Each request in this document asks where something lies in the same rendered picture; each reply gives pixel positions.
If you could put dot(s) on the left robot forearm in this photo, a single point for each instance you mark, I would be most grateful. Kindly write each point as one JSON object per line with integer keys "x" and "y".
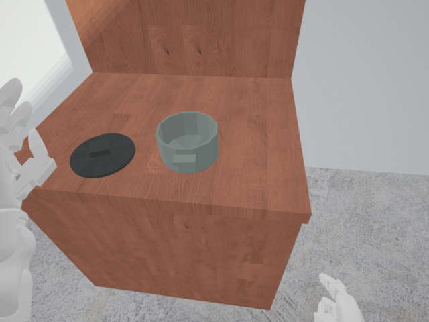
{"x": 17, "y": 246}

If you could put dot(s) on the left robot hand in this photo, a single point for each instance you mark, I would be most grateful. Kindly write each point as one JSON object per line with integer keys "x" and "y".
{"x": 35, "y": 171}

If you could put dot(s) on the table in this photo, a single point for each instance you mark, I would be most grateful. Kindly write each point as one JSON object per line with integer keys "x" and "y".
{"x": 223, "y": 235}

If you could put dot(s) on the knob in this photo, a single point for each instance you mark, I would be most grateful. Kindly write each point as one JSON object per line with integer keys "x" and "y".
{"x": 99, "y": 147}

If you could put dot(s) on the lid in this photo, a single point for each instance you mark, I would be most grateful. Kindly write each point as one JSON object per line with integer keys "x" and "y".
{"x": 122, "y": 152}

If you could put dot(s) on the right robot hand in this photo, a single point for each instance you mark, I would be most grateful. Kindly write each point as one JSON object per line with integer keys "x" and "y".
{"x": 345, "y": 307}

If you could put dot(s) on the pot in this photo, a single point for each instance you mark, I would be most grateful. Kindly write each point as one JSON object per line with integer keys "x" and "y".
{"x": 188, "y": 141}

